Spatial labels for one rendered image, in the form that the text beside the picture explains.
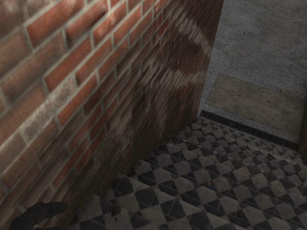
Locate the stairs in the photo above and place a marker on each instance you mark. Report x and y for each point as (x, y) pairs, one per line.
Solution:
(211, 177)

